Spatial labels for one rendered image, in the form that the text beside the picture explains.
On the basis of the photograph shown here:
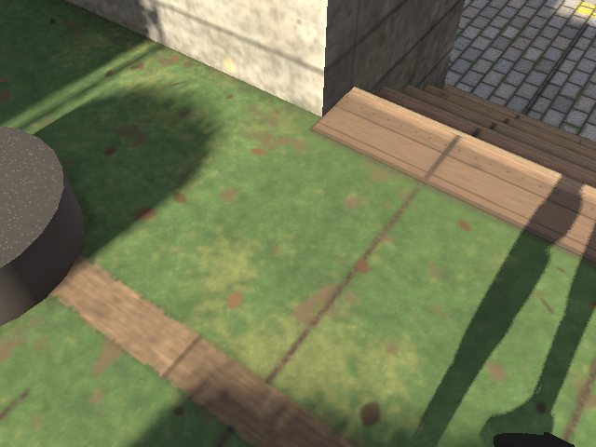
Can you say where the stairs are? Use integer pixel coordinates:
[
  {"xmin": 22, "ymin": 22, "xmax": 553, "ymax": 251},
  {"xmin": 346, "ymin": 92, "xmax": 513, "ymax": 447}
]
[{"xmin": 376, "ymin": 86, "xmax": 596, "ymax": 188}]

